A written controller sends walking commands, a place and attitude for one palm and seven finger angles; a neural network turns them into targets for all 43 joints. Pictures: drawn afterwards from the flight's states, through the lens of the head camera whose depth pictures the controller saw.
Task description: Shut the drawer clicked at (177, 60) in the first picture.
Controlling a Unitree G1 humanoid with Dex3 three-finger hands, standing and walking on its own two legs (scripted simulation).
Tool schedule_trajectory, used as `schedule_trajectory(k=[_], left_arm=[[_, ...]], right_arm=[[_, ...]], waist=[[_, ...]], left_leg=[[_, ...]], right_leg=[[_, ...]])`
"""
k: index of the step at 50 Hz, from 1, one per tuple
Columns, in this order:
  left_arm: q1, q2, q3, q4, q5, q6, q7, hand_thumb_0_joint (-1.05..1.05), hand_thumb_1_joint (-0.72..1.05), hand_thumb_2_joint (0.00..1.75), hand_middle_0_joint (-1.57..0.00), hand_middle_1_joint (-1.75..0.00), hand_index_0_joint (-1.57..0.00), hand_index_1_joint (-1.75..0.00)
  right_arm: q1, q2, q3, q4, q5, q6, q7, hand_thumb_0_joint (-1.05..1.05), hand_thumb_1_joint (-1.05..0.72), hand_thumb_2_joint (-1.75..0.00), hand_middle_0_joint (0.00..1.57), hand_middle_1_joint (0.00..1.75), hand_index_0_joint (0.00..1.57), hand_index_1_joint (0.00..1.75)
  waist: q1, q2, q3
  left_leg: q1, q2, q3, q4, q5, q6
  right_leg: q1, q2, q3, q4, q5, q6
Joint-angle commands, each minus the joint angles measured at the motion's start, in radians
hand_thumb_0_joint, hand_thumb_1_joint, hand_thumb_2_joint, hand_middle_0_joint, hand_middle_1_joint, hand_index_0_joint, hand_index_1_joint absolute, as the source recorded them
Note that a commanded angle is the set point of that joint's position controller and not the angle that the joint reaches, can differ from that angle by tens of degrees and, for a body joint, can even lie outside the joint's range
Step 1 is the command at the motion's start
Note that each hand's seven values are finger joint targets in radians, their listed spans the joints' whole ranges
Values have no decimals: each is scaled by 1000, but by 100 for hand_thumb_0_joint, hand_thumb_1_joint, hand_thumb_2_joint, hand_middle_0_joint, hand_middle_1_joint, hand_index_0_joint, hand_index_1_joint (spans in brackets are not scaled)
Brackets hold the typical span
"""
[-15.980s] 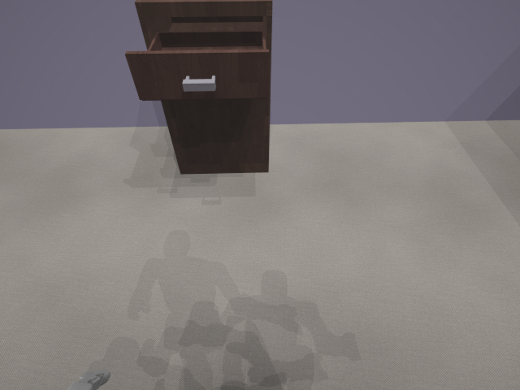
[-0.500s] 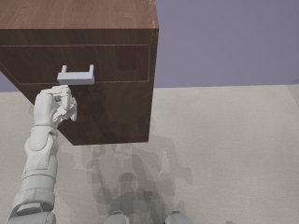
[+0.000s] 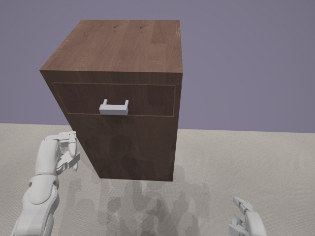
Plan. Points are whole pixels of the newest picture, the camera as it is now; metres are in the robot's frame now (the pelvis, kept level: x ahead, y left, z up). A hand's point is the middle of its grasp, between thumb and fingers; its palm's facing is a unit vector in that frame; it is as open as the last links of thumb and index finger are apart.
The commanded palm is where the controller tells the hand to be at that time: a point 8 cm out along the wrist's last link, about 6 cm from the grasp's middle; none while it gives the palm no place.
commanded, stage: draw the hand back to the body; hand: left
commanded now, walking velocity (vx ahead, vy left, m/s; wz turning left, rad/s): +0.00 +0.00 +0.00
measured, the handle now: (115, 105) +0.57 +0.21 -0.03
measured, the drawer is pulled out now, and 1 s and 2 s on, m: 0.00 0.00 0.00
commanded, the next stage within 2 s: step back with the hand held close in 0.64 s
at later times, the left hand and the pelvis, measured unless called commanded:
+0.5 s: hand (29, 179) +0.18 +0.23 +0.17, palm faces +0.39 -0.83 -0.40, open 3.3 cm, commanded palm +0.13 +0.27 +0.19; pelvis +0.00 -0.01 +0.01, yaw +0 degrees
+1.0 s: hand (33, 170) +0.20 +0.24 +0.16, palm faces +0.30 -0.83 -0.47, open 3.2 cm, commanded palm +0.13 +0.28 +0.19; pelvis -0.01 +0.01 +0.02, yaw -2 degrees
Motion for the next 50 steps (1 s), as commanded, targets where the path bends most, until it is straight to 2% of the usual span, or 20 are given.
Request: schedule_trajectory(k=[1,2,4,6,7,11,13,20,23,27,31,35,38,39,40,41,42,44,46,50], left_arm=[[-209,185,92,-317,16,-35,50,0,90,90,-140,-160,-140,-160],[-199,188,98,-371,20,-40,56,0,90,90,-140,-160,-140,-160],[-120,179,100,-413,21,-39,63,0,90,90,-140,-160,-140,-160],[-30,190,123,-439,18,-37,63,0,90,90,-140,-160,-140,-160],[-3,172,116,-470,16,-39,61,0,90,90,-140,-160,-140,-160],[141,180,164,-480,12,-36,54,0,90,90,-140,-160,-140,-160],[174,180,180,-535,11,-43,52,0,90,90,-140,-160,-140,-160],[320,205,239,-745,19,-76,61,0,90,90,-140,-160,-140,-160],[378,220,267,-778,18,-79,64,0,90,90,-140,-160,-140,-160],[347,147,213,-652,19,-68,58,0,90,90,-140,-160,-140,-160],[314,177,234,-664,25,-86,65,0,90,90,-140,-160,-140,-160],[331,190,243,-746,28,-97,70,0,90,90,-140,-160,-140,-160],[343,204,256,-762,29,-93,77,0,90,90,-140,-160,-140,-160],[197,341,408,-850,27,-145,81,0,90,90,-140,-160,-140,-160],[300,271,363,-732,33,-154,74,0,90,90,-140,-160,-140,-160],[310,269,355,-738,38,-159,70,0,90,90,-140,-160,-140,-160],[378,218,322,-673,40,-152,66,0,90,90,-140,-160,-140,-160],[440,176,289,-652,40,-153,59,0,90,90,-140,-160,-140,-160],[491,164,282,-654,39,-155,55,0,90,90,-140,-160,-140,-160],[538,220,332,-734,36,-162,62,0,90,90,-140,-160,-140,-160]], right_arm=[[-117,-119,-40,-134,-6,-71,-19,0,-90,-90,20,30,20,30],[-114,-114,-37,-134,-9,-83,-19,0,-90,-90,20,30,20,30],[-118,-109,-34,-129,-15,-102,-16,0,-90,-90,20,30,20,30],[-123,-112,-35,-120,-21,-116,-12,0,-90,-90,20,30,20,30],[-124,-107,-36,-120,-20,-120,-8,0,-90,-90,20,30,20,30],[-130,-110,-45,-107,-27,-128,1,0,-90,-90,20,30,20,30],[-132,-105,-47,-110,-28,-132,5,0,-90,-90,20,30,20,30],[-128,-95,-56,-116,-33,-174,13,0,-90,-90,20,30,20,30],[-127,-92,-60,-114,-31,-188,9,0,-90,-90,20,30,20,30],[-115,-100,-65,-92,-30,-182,4,0,-90,-90,20,30,20,30],[-117,-101,-68,-92,-32,-187,-4,0,-90,-90,20,30,20,30],[-123,-93,-66,-101,-38,-207,-3,0,-90,-90,20,30,20,30],[-123,-90,-61,-96,-40,-220,-1,0,-90,-90,20,30,20,30],[-112,-115,-67,-126,-40,-191,3,0,-90,-90,20,30,20,30],[-100,-99,-71,-94,-45,-172,4,0,-90,-90,20,30,20,30],[-111,-102,-75,-104,-46,-162,5,0,-90,-90,20,30,20,30],[-103,-100,-76,-99,-47,-148,6,0,-90,-90,20,30,20,30],[-98,-111,-89,-107,-47,-124,13,0,-90,-90,20,30,20,30],[-105,-113,-98,-118,-47,-106,14,0,-90,-90,20,30,20,30],[-117,-108,-110,-154,-36,-76,18,0,-90,-90,20,30,20,30]], waist=[[-4,7,-105],[-2,53,-125],[9,55,-114],[20,4,-94],[17,19,-85],[27,-36,-7],[29,-16,3],[42,32,-38],[47,27,-9],[20,-53,117],[31,-32,71],[47,18,-40],[50,43,-30],[1,-9,82],[-8,-49,82],[-5,-46,90],[-11,-50,86],[-13,-25,26],[-8,-3,-29],[-3,-70,-115]], left_leg=[[153,13,-52,-165,205,11],[182,13,-57,-180,226,7],[208,12,-56,-197,266,7],[215,14,-60,-213,283,7],[222,14,-54,-220,289,5],[211,13,-43,-238,274,7],[215,14,-40,-244,274,7],[249,13,-39,-231,332,5],[242,15,-37,-225,313,5],[217,19,-37,-239,219,9],[234,13,-40,-240,193,14],[263,9,-36,-226,283,14],[249,9,-42,-225,309,6],[167,26,-50,-200,232,21],[170,26,-56,-183,215,19],[171,24,-58,-189,232,17],[179,31,-52,-195,263,14],[182,49,-45,-211,341,15],[183,58,-43,-216,422,17],[166,71,-52,-202,482,20]], right_leg=[[106,3,39,-158,209,-23],[132,2,35,-162,220,-27],[160,1,30,-177,254,-27],[181,8,28,-199,266,-26],[191,6,29,-205,272,-25],[197,9,32,-248,266,-20],[208,5,33,-249,271,-19],[235,5,34,-244,322,-19],[216,8,40,-253,310,-19],[139,8,39,-292,201,-11],[155,4,44,-296,161,-12],[227,-5,48,-255,279,-16],[238,-3,42,-245,310,-19],[136,-58,169,-301,401,-22],[124,-84,167,-304,416,-25],[117,-84,167,-304,454,-26],[119,-79,151,-290,473,-20],[161,-71,115,-246,500,-7],[191,-65,90,-216,531,0],[230,-60,82,-174,575,8]])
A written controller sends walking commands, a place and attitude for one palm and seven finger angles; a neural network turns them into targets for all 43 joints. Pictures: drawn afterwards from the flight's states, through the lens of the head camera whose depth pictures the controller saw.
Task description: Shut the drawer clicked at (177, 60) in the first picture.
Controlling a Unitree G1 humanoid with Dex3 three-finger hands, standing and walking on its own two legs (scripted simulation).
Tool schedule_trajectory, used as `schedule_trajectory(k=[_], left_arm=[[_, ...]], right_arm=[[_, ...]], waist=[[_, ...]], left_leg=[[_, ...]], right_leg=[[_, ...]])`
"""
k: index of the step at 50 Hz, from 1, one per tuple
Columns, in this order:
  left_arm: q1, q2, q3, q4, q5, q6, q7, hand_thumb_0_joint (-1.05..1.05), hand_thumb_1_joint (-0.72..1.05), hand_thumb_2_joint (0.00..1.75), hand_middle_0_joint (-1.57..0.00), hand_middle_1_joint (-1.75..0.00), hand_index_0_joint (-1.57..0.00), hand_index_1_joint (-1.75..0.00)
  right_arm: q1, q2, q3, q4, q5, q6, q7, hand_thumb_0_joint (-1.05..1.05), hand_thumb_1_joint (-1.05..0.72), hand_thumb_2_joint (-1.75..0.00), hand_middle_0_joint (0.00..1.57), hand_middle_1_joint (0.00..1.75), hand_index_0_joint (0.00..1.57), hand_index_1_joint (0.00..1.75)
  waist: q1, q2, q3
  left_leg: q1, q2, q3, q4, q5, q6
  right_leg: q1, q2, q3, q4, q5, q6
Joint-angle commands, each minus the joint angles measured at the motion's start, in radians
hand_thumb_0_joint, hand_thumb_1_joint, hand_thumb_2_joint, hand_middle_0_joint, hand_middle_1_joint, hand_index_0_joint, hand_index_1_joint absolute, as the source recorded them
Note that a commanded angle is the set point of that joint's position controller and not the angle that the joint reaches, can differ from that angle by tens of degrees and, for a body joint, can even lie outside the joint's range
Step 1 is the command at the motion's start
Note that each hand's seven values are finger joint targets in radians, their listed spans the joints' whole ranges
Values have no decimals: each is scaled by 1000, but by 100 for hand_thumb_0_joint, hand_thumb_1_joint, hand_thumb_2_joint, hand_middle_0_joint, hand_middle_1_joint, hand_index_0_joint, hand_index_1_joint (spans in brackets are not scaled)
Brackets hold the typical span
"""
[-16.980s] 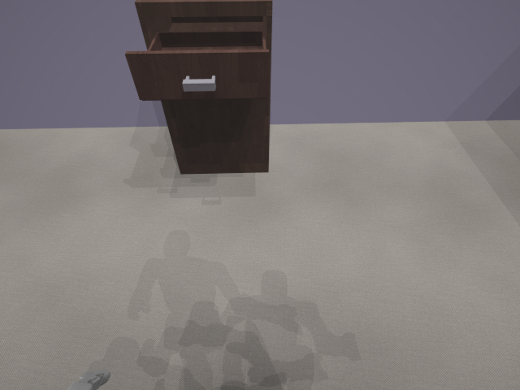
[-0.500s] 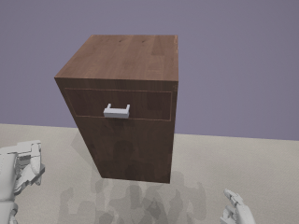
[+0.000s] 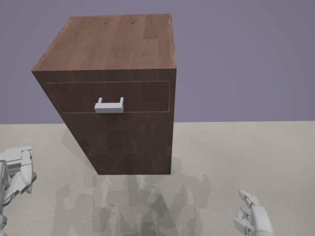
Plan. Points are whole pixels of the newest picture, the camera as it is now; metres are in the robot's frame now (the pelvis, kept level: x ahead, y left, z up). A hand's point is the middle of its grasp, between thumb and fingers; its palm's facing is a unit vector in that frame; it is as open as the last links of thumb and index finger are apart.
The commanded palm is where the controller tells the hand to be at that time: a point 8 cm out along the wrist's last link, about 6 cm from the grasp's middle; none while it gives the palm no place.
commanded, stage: step back with the hand held close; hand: left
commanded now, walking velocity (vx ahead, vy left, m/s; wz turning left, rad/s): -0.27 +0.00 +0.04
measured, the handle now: (110, 103) +0.57 +0.22 -0.04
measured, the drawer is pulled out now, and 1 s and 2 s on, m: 0.00 0.00 0.00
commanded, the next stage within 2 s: stop stepping back and stand still in 1.10 s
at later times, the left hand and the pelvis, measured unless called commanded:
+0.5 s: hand out of the picture +0.10 +0.25 +0.15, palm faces +0.40 -0.80 -0.46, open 3.2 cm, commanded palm +0.04 +0.29 +0.17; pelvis -0.08 +0.01 -0.01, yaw +2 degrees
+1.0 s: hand out of the picture +0.03 +0.25 +0.15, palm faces +0.35 -0.80 -0.48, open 3.2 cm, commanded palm -0.04 +0.29 +0.17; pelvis -0.15 +0.00 -0.01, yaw +4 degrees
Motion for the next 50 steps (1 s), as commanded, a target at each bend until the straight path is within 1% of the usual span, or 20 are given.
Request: schedule_trajectory(k=[1,8,13,16,18,20,25,27,30,32,34,36,38,39,40,42,45,46,48,50], left_arm=[[82,200,146,-261,-4,-55,25,0,90,90,-140,-160,-140,-160],[110,216,165,-357,2,-63,47,0,90,90,-140,-160,-140,-160],[93,182,154,-317,12,-74,48,0,90,90,-140,-160,-140,-160],[64,175,158,-288,24,-83,52,0,90,90,-140,-160,-140,-160],[55,169,151,-268,25,-89,52,0,90,90,-140,-160,-140,-160],[30,162,132,-283,26,-94,50,0,90,90,-140,-160,-140,-160],[-9,173,114,-349,32,-116,65,0,90,90,-140,-160,-140,-160],[-3,190,134,-375,32,-127,72,0,90,90,-140,-160,-140,-160],[25,199,175,-377,51,-144,76,0,90,90,-140,-160,-140,-160],[69,203,194,-354,54,-150,69,0,90,90,-140,-160,-140,-160],[74,204,212,-314,60,-159,59,0,90,90,-140,-160,-140,-160],[85,202,208,-308,45,-165,51,0,90,90,-140,-160,-140,-160],[77,209,184,-305,15,-177,46,0,90,90,-140,-160,-140,-160],[60,218,175,-310,9,-182,49,0,90,90,-140,-160,-140,-160],[53,217,163,-315,8,-178,52,0,90,90,-140,-160,-140,-160],[59,237,174,-335,10,-172,61,0,90,90,-140,-160,-140,-160],[55,246,176,-349,15,-157,62,0,90,90,-140,-160,-140,-160],[41,254,181,-364,15,-155,60,0,90,90,-140,-160,-140,-160],[54,250,191,-348,23,-162,51,0,90,90,-140,-160,-140,-160],[71,243,194,-356,16,-166,42,0,90,90,-140,-160,-140,-160]], right_arm=[[-93,-100,-47,-187,9,-24,-6,0,-90,-90,20,30,20,30],[-68,-99,-48,-205,9,-36,-23,0,-90,-90,20,30,20,30],[-55,-108,-51,-190,2,-66,-23,0,-90,-90,20,30,20,30],[-59,-112,-53,-190,7,-82,-26,0,-90,-90,20,30,20,30],[-49,-104,-50,-187,12,-85,-27,0,-90,-90,20,30,20,30],[-40,-108,-53,-186,12,-89,-23,0,-90,-90,20,30,20,30],[-35,-107,-45,-173,-4,-103,-22,0,-90,-90,20,30,20,30],[-35,-106,-41,-170,-6,-109,-28,0,-90,-90,20,30,20,30],[-49,-115,-46,-175,-6,-123,-32,0,-90,-90,20,30,20,30],[-50,-103,-54,-182,-4,-129,-31,0,-90,-90,20,30,20,30],[-61,-115,-66,-186,0,-134,-26,0,-90,-90,20,30,20,30],[-42,-105,-66,-173,2,-135,-23,0,-90,-90,20,30,20,30],[-34,-80,-62,-140,6,-129,-11,0,-90,-90,20,30,20,30],[-33,-75,-60,-128,1,-122,-6,0,-90,-90,20,30,20,30],[-25,-71,-70,-117,4,-115,-2,0,-90,-90,20,30,20,30],[-32,-69,-78,-110,7,-108,-5,0,-90,-90,20,30,20,30],[-62,-64,-64,-116,2,-89,-14,0,-90,-90,20,30,20,30],[-79,-75,-63,-117,0,-88,-23,0,-90,-90,20,30,20,30],[-70,-92,-68,-126,1,-92,-25,0,-90,-90,20,30,20,30],[-51,-86,-66,-139,-25,-121,-18,0,-90,-90,20,30,20,30]], waist=[[23,-50,-226],[22,49,-232],[15,91,-138],[8,51,-85],[-3,-38,-75],[-12,-99,-62],[-20,-75,-56],[-18,-7,-78],[2,153,-128],[9,144,-155],[7,121,-105],[-7,17,-90],[-24,-144,-129],[-27,-149,-164],[-28,-200,-212],[-24,-189,-234],[-22,-169,-168],[-21,-83,-148],[-6,101,-202],[5,233,-242]], left_leg=[[16,68,-93,-26,400,13],[-84,97,-128,-46,385,20],[-283,153,-176,-144,85,52],[-444,149,-192,-170,-198,67],[-447,120,-179,-127,-251,63],[-401,79,-161,-55,-301,50],[-257,48,-167,13,-277,28],[-286,76,-207,-78,-292,34],[-530,199,-321,-255,-420,89],[-534,217,-310,-234,-377,95],[-662,231,-313,-225,-493,115],[-556,156,-246,-100,-338,84],[-242,41,-130,119,-43,7],[-138,15,-93,185,32,-16],[-86,-8,-79,244,55,-27],[-80,-22,-90,307,-25,-31],[-89,-6,-109,149,31,-22],[-69,21,-127,28,182,-11],[-99,169,-236,-98,464,35],[-180,326,-365,-207,346,105]], right_leg=[[110,-66,47,39,453,-4],[122,-32,38,131,381,7],[133,-4,31,227,147,11],[193,-1,54,231,155,13],[163,-21,93,189,171,9],[59,-48,148,92,42,-6],[-150,-74,176,-44,-228,-29],[-97,-32,117,20,-188,-9],[180,61,40,325,31,22],[206,69,48,363,63,23],[256,84,71,377,-7,24],[165,40,141,231,127,-1],[-113,-101,291,36,283,-51],[-179,-161,328,-17,342,-63],[-177,-188,331,-36,392,-66],[-181,-221,336,-59,388,-100],[-180,-168,262,-24,357,-81],[-178,-98,199,37,345,-43],[-69,56,74,251,201,16],[-84,89,89,579,-258,11]])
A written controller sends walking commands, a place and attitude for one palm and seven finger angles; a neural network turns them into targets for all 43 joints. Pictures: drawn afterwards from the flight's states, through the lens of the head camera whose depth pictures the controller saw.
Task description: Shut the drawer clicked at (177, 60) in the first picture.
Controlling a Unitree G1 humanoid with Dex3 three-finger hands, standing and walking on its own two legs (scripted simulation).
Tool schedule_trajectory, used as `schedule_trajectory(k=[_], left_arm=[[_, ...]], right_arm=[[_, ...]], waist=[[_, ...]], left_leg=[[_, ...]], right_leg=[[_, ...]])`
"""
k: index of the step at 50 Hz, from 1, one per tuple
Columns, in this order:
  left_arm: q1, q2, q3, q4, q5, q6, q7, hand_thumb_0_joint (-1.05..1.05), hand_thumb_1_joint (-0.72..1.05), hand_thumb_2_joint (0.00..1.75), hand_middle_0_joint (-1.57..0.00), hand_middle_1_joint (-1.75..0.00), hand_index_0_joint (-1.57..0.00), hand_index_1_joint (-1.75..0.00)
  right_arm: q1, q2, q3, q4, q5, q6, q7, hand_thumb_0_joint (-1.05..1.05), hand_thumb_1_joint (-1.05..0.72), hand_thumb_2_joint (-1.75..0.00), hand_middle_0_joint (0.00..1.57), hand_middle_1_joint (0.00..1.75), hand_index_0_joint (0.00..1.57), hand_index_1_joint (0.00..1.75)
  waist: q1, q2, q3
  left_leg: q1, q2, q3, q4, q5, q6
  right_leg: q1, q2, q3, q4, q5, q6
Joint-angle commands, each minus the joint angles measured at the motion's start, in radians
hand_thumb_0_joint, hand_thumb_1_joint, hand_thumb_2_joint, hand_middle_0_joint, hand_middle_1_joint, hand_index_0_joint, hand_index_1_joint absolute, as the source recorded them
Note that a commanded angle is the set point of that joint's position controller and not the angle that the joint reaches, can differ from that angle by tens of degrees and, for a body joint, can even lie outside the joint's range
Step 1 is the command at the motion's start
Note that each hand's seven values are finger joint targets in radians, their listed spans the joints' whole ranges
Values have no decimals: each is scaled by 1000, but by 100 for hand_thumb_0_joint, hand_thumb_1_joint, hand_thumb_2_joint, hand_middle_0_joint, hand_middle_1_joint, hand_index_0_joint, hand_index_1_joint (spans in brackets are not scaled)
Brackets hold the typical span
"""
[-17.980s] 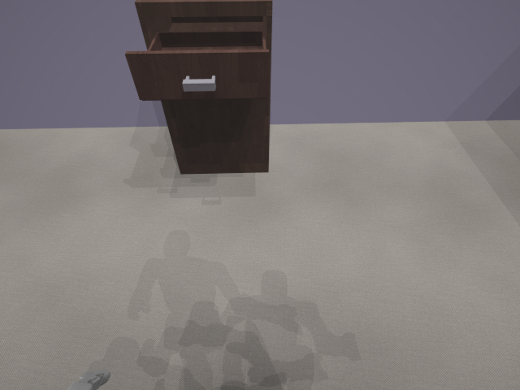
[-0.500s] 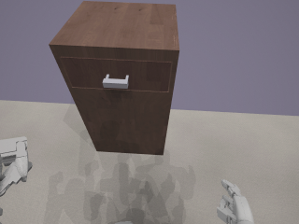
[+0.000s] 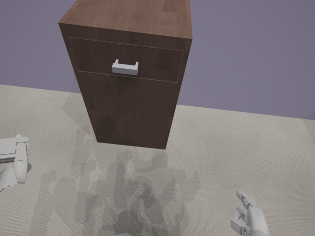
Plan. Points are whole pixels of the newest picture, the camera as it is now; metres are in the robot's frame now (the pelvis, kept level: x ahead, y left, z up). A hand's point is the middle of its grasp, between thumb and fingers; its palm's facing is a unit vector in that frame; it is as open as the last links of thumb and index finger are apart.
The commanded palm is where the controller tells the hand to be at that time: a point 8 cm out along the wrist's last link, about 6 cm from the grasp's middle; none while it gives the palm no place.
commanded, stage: step back with the hand held close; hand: left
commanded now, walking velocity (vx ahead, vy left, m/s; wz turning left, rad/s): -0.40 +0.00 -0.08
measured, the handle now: (126, 65) +0.73 +0.16 -0.03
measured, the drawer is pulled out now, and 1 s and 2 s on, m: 0.00 0.00 0.00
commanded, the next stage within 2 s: stop stepping back and stand still in 0.10 s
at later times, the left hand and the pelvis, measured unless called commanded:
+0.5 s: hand out of the picture +0.08 +0.21 +0.18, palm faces +0.29 -0.84 -0.45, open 3.2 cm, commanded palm +0.04 +0.26 +0.18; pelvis -0.12 -0.01 +0.00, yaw -5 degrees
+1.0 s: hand out of the picture +0.05 +0.23 +0.15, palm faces +0.31 -0.85 -0.42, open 3.3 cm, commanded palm +0.00 +0.27 +0.18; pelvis -0.16 +0.00 +0.01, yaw -6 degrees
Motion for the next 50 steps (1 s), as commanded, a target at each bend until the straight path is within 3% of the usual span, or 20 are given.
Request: schedule_trajectory(k=[1,4,10,13,14,16,17,19,21,23,25,27,29,32,33,36,39,42,44,50], left_arm=[[7,140,143,-205,-8,-55,18,0,90,90,-140,-160,-140,-160],[41,87,96,-207,-27,-36,25,0,90,90,-140,-160,-140,-160],[-21,96,67,-261,-37,-18,29,0,90,90,-140,-160,-140,-160],[59,114,90,-254,-43,2,27,0,90,90,-140,-160,-140,-160],[84,140,110,-261,-44,7,25,0,90,90,-140,-160,-140,-160],[109,212,181,-287,-57,6,32,0,90,90,-140,-160,-140,-160],[82,220,195,-323,-73,7,44,0,90,90,-140,-160,-140,-160],[66,147,152,-235,-51,28,35,0,90,90,-140,-160,-140,-160],[58,102,117,-148,-46,45,39,0,90,90,-140,-160,-140,-160],[24,82,89,-70,-24,42,47,0,90,90,-140,-160,-140,-160],[-26,65,59,-62,-19,30,51,0,90,90,-140,-160,-140,-160],[-45,107,78,-83,-11,27,54,0,90,90,-140,-160,-140,-160],[-74,119,74,-157,-8,13,42,0,90,90,-140,-160,-140,-160],[9,111,83,-202,-3,14,42,0,90,90,-140,-160,-140,-160],[42,112,88,-207,-2,10,42,0,90,90,-140,-160,-140,-160],[81,140,129,-178,-16,4,47,0,90,90,-140,-160,-140,-160],[57,101,120,-109,-17,-1,49,0,90,90,-140,-160,-140,-160],[3,58,65,-65,-12,-3,48,0,90,90,-140,-160,-140,-160],[-42,67,51,-92,-10,-5,45,0,90,90,-140,-160,-140,-160],[-71,63,31,-159,5,4,36,0,90,90,-140,-160,-140,-160]], right_arm=[[-45,-137,-40,-159,-34,-100,2,0,-90,-90,20,30,20,30],[-11,-138,-51,-135,-11,-113,22,0,-90,-90,20,30,20,30],[-39,-132,-22,-125,-27,-127,28,0,-90,-90,20,30,20,30],[-27,-128,-16,-142,-15,-116,25,0,-90,-90,20,30,20,30],[-24,-119,-15,-151,-10,-104,25,0,-90,-90,20,30,20,30],[-27,-107,-7,-136,-11,-69,19,0,-90,-90,20,30,20,30],[-44,-106,3,-146,-12,-67,14,0,-90,-90,20,30,20,30],[-14,-101,-7,-133,25,-74,9,0,-90,-90,20,30,20,30],[-64,-106,-1,-139,31,-79,0,0,-90,-90,20,30,20,30],[-46,-127,4,-107,31,-100,-18,0,-90,-90,20,30,20,30],[-10,-158,-7,-108,27,-117,-26,0,-90,-90,20,30,20,30],[17,-152,-2,-109,24,-120,-30,0,-90,-90,20,30,20,30],[-2,-145,0,-101,4,-131,-22,0,-90,-90,20,30,20,30],[-32,-148,4,-123,12,-141,-6,0,-90,-90,20,30,20,30],[-35,-139,3,-131,13,-136,0,0,-90,-90,20,30,20,30],[-20,-130,-19,-123,16,-105,14,0,-90,-90,20,30,20,30],[-6,-111,-3,-115,16,-95,11,0,-90,-90,20,30,20,30],[-21,-125,3,-111,20,-110,-8,0,-90,-90,20,30,20,30],[-25,-146,-9,-121,20,-119,-16,0,-90,-90,20,30,20,30],[-40,-134,8,-128,9,-141,-14,0,-90,-90,20,30,20,30]], waist=[[13,306,-215],[13,164,-191],[12,286,-204],[24,316,-239],[17,220,-234],[22,-88,-224],[26,-87,-204],[-2,-122,-177],[-15,-113,-83],[-12,17,-32],[-5,165,-50],[-12,186,-113],[-7,199,-104],[17,158,-72],[14,128,-77],[6,-89,-26],[-12,-38,-44],[-8,106,-33],[8,145,-66],[9,119,-83]], left_leg=[[-78,408,-329,-329,94,104],[142,347,-190,-246,245,93],[135,302,-181,-419,-202,29],[153,179,-64,-361,-296,-61],[183,104,18,-218,-243,-89],[237,16,30,289,-125,-91],[103,34,-2,401,-134,-81],[-73,55,-49,394,-120,-73],[24,88,-26,138,-100,-53],[171,73,9,-92,-68,-29],[231,152,-112,-181,-14,25],[318,234,-268,-133,226,80],[251,267,-335,-238,166,78],[22,201,-197,-220,-126,41],[-28,143,-130,-166,-188,12],[-58,34,-31,229,-184,-54],[-18,76,-44,140,-147,-48],[192,112,-90,-153,38,-23],[206,184,-176,-178,63,12],[135,156,-170,-239,-81,3]], right_leg=[[136,43,23,521,-267,-2],[-28,12,-20,406,-283,-5],[107,25,-123,113,-337,-17],[250,41,-199,-220,-261,-46],[217,-14,-154,-340,-226,-65],[-72,-314,115,-463,-211,-159],[-15,-388,139,-427,-36,-207],[146,-326,79,-312,12,-190],[101,-287,21,-274,6,-133],[55,-215,-36,-210,-35,-83],[65,-119,-68,-55,-6,-30],[7,-65,-124,51,-3,-3],[33,-60,-116,77,-251,-3],[251,-79,-104,-125,-136,-17],[298,-109,-57,-194,-110,-32],[125,-336,284,-426,-359,-152],[166,-305,126,-305,-28,-161],[94,-138,-34,-168,-8,-46],[117,-78,-56,-137,-5,-2],[220,-70,-68,-159,-9,-4]])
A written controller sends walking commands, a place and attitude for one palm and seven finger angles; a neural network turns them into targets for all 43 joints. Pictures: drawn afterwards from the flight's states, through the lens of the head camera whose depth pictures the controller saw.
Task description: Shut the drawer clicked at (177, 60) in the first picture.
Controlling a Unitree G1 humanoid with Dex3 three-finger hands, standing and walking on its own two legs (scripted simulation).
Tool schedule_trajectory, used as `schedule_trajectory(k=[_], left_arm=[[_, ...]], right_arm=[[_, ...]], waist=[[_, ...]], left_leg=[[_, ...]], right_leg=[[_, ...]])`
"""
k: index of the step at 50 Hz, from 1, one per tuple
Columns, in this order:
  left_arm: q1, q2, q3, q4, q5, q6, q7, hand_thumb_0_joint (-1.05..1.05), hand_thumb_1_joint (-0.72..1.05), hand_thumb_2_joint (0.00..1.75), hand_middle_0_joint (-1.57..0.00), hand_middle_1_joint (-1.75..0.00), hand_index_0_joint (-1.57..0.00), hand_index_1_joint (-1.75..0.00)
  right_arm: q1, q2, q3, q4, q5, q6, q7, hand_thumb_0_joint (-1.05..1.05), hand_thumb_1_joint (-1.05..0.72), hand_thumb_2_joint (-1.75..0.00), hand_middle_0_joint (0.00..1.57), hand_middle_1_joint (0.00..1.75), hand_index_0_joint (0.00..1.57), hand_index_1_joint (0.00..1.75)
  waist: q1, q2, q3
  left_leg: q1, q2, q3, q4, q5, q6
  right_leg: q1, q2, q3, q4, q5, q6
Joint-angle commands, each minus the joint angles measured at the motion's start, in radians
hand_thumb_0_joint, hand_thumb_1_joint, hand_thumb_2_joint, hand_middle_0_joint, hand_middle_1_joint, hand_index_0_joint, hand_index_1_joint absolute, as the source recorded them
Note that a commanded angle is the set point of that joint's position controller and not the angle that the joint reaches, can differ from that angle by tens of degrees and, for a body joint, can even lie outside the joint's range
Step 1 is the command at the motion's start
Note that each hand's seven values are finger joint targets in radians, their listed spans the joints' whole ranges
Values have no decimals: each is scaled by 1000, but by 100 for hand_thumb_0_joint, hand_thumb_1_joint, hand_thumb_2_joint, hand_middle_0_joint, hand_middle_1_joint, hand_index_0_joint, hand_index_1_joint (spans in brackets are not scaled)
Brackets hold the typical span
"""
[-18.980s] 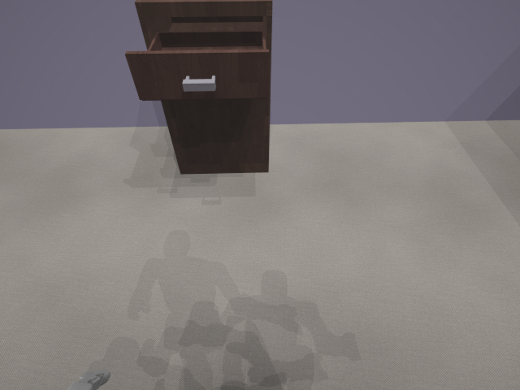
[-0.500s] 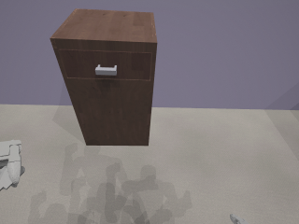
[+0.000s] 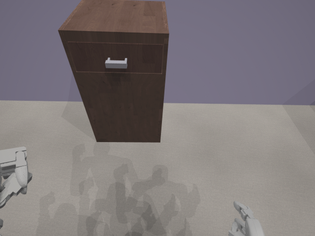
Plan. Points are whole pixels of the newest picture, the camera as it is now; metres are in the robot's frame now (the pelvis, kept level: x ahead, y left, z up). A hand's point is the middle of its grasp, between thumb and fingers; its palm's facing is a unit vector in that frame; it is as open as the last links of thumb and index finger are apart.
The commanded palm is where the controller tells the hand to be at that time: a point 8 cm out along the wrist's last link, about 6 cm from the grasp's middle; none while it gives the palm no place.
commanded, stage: stop stepping back and stand still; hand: left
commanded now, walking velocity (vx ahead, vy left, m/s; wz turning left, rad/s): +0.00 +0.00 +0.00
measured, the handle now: (116, 61) +0.87 +0.26 -0.04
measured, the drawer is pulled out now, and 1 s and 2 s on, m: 0.00 0.00 0.00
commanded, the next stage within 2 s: let the arm hang, fingers relaxed in 0.10 s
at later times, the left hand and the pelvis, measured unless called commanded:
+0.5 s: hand out of the picture +0.04 +0.19 -0.17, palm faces +0.01 -0.98 -0.19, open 3.1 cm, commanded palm none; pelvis -0.02 +0.00 -0.01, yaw +2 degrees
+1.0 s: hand out of the picture -0.05 +0.18 -0.17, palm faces +0.06 -0.97 -0.22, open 7.0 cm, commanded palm none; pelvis -0.02 -0.01 +0.00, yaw +1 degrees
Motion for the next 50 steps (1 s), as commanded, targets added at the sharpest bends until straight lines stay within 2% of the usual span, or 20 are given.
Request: schedule_trajectory(k=[1,9,10,11,12,14,16,17,19,22,23,25,28,30,31,34,37,41,45,50], left_arm=[[-39,169,79,-309,8,-67,13,0,90,90,-140,-160,-140,-160],[68,179,127,-267,-15,-60,14,0,90,90,-140,-160,-140,-160],[-96,66,-256,581,91,109,-129,0,90,90,-140,-160,-140,-160],[-101,26,-245,594,78,183,-140,0,90,90,-136,-156,-136,-156],[-102,12,-249,584,71,205,-140,0,90,90,-132,-151,-132,-151],[-159,4,-259,669,70,212,-141,0,90,90,-124,-143,-124,-143],[-222,15,-268,780,73,220,-138,0,90,90,-116,-134,-116,-134],[-243,19,-271,839,72,223,-138,0,90,90,-112,-130,-112,-130],[-284,30,-281,968,68,231,-135,0,90,90,-104,-121,-104,-121],[-281,21,-305,1137,58,240,-129,0,90,90,-92,-108,-92,-108],[-274,19,-310,1189,56,240,-129,0,90,90,-88,-104,-88,-104],[-257,16,-318,1275,52,238,-129,0,90,90,-80,-95,-80,-95],[-214,-13,-310,1380,52,236,-128,0,90,90,-68,-82,-68,-82],[-210,-7,-320,1431,49,235,-130,0,90,90,-60,-73,-60,-73],[-206,-5,-322,1450,49,232,-129,0,90,90,-56,-69,-56,-69],[-211,-15,-331,1503,47,228,-127,0,90,90,-44,-56,-44,-56],[-211,-23,-337,1540,46,226,-123,0,90,90,-32,-43,-32,-43],[-200,-30,-339,1572,45,223,-117,0,90,90,-20,-30,-20,-30],[-209,-45,-340,1589,43,222,-113,0,90,90,-20,-30,-20,-30],[-215,-71,-339,1595,43,225,-109,0,90,90,-20,-30,-20,-30]], right_arm=[[-103,-131,-42,-175,-2,-77,-2,0,-90,-90,20,30,20,30],[-106,-114,-43,-184,-6,-42,7,0,-90,-90,20,30,20,30],[-134,-315,-103,81,4,-74,94,0,-90,-90,20,30,20,30],[-50,-228,-107,77,12,-18,92,0,-90,-90,20,30,20,30],[-27,-217,-96,54,14,5,90,0,-90,-90,20,30,20,30],[-37,-201,-71,55,1,40,86,0,-90,-90,20,30,20,30],[-55,-200,-63,64,-14,58,84,0,-90,-90,20,30,20,30],[-63,-208,-61,75,-20,66,81,0,-90,-90,20,30,20,30],[-73,-206,-59,106,-27,84,79,0,-90,-90,20,30,20,30],[-65,-174,-43,160,-30,107,78,0,-90,-90,20,30,20,30],[-56,-163,-41,179,-29,112,76,0,-90,-90,20,30,20,30],[-27,-154,-39,217,-26,119,71,0,-90,-90,20,30,20,30],[13,-142,-47,262,-27,127,62,0,-90,-90,20,30,20,30],[39,-142,-50,291,-23,132,59,0,-90,-90,20,30,20,30],[54,-148,-55,299,-20,133,58,0,-90,-90,20,30,20,30],[93,-139,-58,340,-18,135,56,0,-90,-90,20,30,20,30],[118,-124,-57,377,-17,137,55,0,-90,-90,20,30,20,30],[133,-106,-55,411,-15,135,55,0,-90,-90,20,30,20,30],[140,-77,-49,439,-17,134,54,0,-90,-90,20,30,20,30],[143,-50,-44,460,-21,132,51,0,-90,-90,20,30,20,30]], waist=[[-12,87,-64],[-19,49,-95],[-44,58,-59],[-37,21,-148],[-40,18,-137],[-21,-57,-133],[-12,-172,-96],[-8,-186,-78],[-8,-124,-37],[-1,90,-5],[0,129,0],[-2,202,2],[4,243,-23],[2,210,-11],[0,143,-7],[-10,44,20],[-17,7,60],[-16,-37,65],[-21,-34,93],[-16,28,118]], left_leg=[[21,125,-162,-192,-70,29],[57,83,-97,-99,45,-4],[-4,101,-110,102,290,2],[87,105,-92,102,355,-14],[91,111,-99,100,336,-11],[15,131,-157,55,269,30],[-27,131,-186,23,237,41],[-40,119,-185,14,208,42],[-34,99,-176,-16,138,36],[-42,91,-184,-89,28,27],[-37,88,-183,-108,-24,23],[-39,84,-192,-145,-118,18],[-24,101,-217,-191,-214,24],[-28,101,-219,-205,-254,21],[-16,106,-224,-198,-234,24],[21,100,-203,-175,-193,22],[44,96,-181,-160,-152,20],[63,91,-159,-141,-97,19],[76,84,-135,-123,-49,13],[40,91,-147,-154,-72,12]], right_leg=[[14,-19,38,-75,74,-2],[-1,-49,74,-151,139,-24],[-125,-127,27,22,357,-46],[-120,-122,73,1,366,-35],[-134,-109,43,8,278,-31],[-119,-69,17,45,130,-32],[-93,-62,28,39,91,-42],[-82,-69,43,19,88,-47],[-93,-81,60,-12,42,-58],[-72,-75,68,-46,-34,-55],[-70,-72,69,-59,-51,-57],[-58,-65,65,-74,-71,-61],[-24,-54,39,-90,-68,-64],[-25,-54,35,-101,-76,-67],[-30,-54,38,-113,-72,-70],[-76,-71,50,-149,-100,-75],[-124,-79,55,-170,-129,-78],[-130,-86,63,-180,-123,-78],[-158,-95,69,-189,-129,-78],[-140,-79,58,-163,-108,-72]])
